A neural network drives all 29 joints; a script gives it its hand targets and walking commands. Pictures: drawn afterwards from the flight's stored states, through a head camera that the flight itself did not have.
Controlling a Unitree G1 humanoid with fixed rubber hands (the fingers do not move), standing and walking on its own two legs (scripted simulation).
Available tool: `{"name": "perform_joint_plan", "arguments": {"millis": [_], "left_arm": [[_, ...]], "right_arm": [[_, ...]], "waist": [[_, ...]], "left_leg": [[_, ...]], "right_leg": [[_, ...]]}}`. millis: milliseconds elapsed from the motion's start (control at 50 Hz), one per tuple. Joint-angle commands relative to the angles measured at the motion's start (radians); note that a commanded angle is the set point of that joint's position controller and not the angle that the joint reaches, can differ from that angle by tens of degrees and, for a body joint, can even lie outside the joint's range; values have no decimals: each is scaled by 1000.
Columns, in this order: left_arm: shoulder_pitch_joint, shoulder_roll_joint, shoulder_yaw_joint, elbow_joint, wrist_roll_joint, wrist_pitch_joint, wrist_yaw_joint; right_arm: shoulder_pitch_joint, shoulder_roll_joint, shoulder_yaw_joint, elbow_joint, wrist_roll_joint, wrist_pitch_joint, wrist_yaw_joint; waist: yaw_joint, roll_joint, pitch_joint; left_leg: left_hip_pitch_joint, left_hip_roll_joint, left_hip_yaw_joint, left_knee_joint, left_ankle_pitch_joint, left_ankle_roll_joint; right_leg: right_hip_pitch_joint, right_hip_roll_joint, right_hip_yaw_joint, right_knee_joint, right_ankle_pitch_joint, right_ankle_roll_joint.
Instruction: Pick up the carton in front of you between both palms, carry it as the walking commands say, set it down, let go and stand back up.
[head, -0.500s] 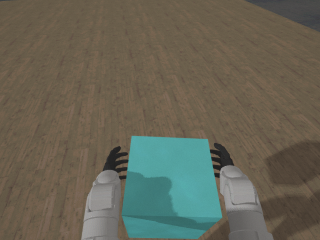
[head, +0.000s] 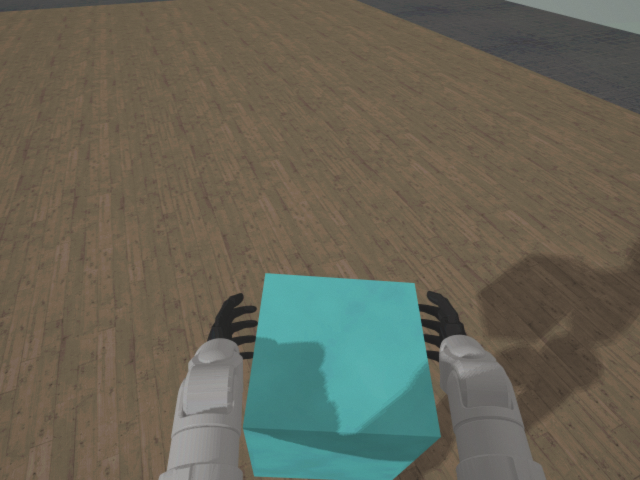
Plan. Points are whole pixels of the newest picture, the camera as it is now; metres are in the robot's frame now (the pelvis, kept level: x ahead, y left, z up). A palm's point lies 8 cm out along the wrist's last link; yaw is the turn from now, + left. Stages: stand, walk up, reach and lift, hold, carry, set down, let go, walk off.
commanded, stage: set down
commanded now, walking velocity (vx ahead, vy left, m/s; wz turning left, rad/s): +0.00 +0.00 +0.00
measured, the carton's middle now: (331, 383) +0.30 +0.00 -0.06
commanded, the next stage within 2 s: none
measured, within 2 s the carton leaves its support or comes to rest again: neither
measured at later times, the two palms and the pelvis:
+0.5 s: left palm (217, 375) +0.33 +0.18 -0.09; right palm (402, 368) +0.33 -0.12 -0.08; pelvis -0.04 +0.05 -0.04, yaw -1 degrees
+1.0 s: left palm (227, 399) +0.38 +0.19 -0.25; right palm (377, 393) +0.37 -0.10 -0.25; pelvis -0.05 +0.01 -0.18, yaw -2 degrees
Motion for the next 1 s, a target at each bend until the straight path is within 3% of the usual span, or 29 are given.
{"name": "perform_joint_plan", "arguments": {"millis": [0, 80, 140, 220, 320, 400, 500, 560, 640, 760, 860, 980], "left_arm": [[-465, -931, -472, 1, -245, -34, -252], [-627, -981, -423, 105, -228, -50, -261], [-736, -987, -321, 220, -172, -82, -259], [-769, -880, -123, 336, -54, -138, -212], [-703, -682, 30, 375, 50, -239, -151], [-701, -685, -41, 346, 25, -364, -135], [-783, -784, -237, 321, -48, -520, -132], [-857, -841, -369, 262, -95, -554, -135], [-894, -856, -464, 198, -123, -531, -156], [-885, -825, -424, 265, -110, -440, -231], [-925, -800, -379, 339, -123, -408, -283], [-976, -745, -331, 398, -142, -429, -298]], "right_arm": [[-542, 907, 508, 9, 225, -41, 265], [-654, 866, 376, 146, 148, -80, 289], [-759, 838, 240, 265, 70, -127, 303], [-808, 750, 45, 380, -57, -185, 287], [-745, 609, -97, 424, -155, -262, 249], [-721, 617, -46, 398, -127, -378, 243], [-796, 699, 135, 357, -29, -531, 254], [-861, 760, 266, 302, 48, -562, 257], [-899, 844, 381, 255, 118, -534, 261], [-913, 931, 386, 306, 143, -436, 255], [-953, 946, 366, 322, 137, -403, 215], [-1019, 926, 366, 310, 144, -433, 148]], "waist": [[33, 4, -196], [-18, 27, -158], [-38, 42, -155], [-22, 47, -133], [12, 51, -173], [3, 57, -312], [-29, 66, -616], [-39, 68, -852], [-4, 72, -1065], [60, 55, -1011], [68, 35, -1021], [75, 29, -1082]], "left_leg": [[270, -132, -23, 16, 23, 32], [290, -118, -26, 34, -129, 16], [238, -104, -48, 52, -237, 12], [140, -91, -81, 103, -278, 13], [5, -100, -83, 196, -146, 12], [-46, -106, -86, 302, 13, 10], [-53, -105, -103, 475, 200, 14], [-39, -107, -106, 589, 279, 12], [-144, -124, -67, 702, 258, 12], [-553, -147, 15, 790, 40, 23], [-761, -155, 40, 877, 19, 29], [-932, -159, 46, 984, 41, 26]], "right_leg": [[-248, 26, 64, -128, 86, 6], [-365, 31, 47, -117, -118, -38], [-406, 48, 28, -54, -189, -51], [-488, 67, 20, 52, -179, -50], [-617, 80, 18, 162, -84, -32], [-760, 102, 8, 256, -4, -22], [-969, 130, -17, 396, 31, 1], [-1094, 139, -37, 486, 41, 18], [-1208, 144, -51, 590, 12, 32], [-1310, 155, -48, 686, -86, 49], [-1368, 160, -42, 752, -75, 62], [-1443, 172, -45, 855, -33, 73]]}}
